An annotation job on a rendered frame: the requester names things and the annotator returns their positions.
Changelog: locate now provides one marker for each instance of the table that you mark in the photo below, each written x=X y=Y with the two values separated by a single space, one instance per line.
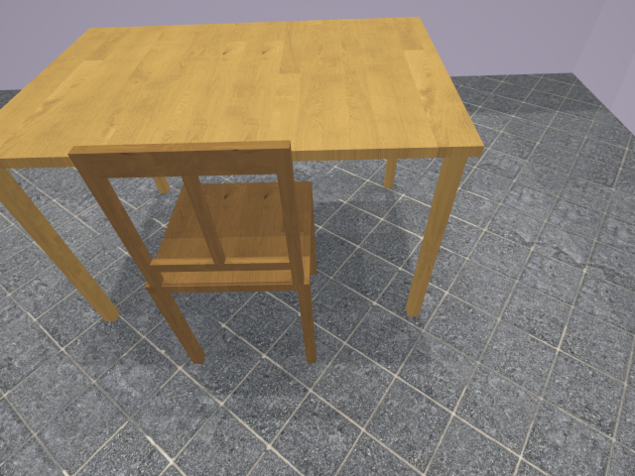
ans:
x=350 y=89

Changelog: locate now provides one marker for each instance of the chair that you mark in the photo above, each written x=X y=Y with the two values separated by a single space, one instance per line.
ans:
x=222 y=237

